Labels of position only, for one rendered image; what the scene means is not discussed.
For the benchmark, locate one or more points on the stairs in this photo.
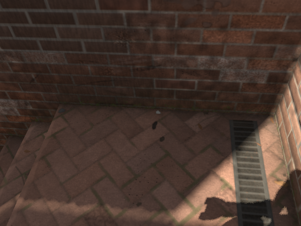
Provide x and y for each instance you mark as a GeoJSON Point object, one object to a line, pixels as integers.
{"type": "Point", "coordinates": [16, 160]}

